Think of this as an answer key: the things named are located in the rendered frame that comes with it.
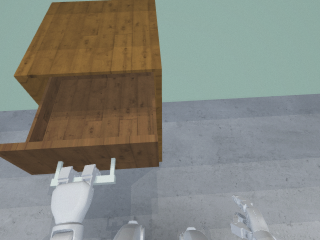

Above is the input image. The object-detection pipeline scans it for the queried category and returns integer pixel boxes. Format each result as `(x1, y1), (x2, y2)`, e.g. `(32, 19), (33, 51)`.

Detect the right robot hand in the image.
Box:
(230, 195), (269, 240)

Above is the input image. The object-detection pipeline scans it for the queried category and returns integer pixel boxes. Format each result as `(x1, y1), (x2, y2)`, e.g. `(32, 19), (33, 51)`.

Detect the left robot thigh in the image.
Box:
(113, 223), (145, 240)

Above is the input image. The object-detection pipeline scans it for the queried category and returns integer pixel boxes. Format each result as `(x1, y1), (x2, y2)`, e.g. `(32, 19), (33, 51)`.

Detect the cabinet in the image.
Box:
(14, 0), (162, 162)

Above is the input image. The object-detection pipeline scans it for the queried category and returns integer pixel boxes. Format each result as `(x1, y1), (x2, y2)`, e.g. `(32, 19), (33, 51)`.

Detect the left robot hand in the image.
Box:
(51, 164), (101, 225)

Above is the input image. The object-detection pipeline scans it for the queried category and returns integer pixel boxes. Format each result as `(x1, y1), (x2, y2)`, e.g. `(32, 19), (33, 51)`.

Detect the robot right shin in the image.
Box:
(186, 227), (196, 231)

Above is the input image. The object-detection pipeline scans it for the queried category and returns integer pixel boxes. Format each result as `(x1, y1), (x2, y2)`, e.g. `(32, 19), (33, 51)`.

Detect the drawer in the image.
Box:
(0, 72), (159, 175)

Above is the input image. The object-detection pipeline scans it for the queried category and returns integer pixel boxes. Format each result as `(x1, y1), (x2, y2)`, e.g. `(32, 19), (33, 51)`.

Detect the right robot forearm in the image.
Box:
(251, 230), (276, 240)

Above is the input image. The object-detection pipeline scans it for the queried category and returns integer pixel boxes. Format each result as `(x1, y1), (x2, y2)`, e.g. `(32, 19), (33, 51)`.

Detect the handle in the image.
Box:
(50, 158), (116, 188)

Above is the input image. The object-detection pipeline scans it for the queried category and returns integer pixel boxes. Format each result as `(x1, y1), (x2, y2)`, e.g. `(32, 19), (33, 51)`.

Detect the left robot forearm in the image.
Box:
(50, 222), (84, 240)

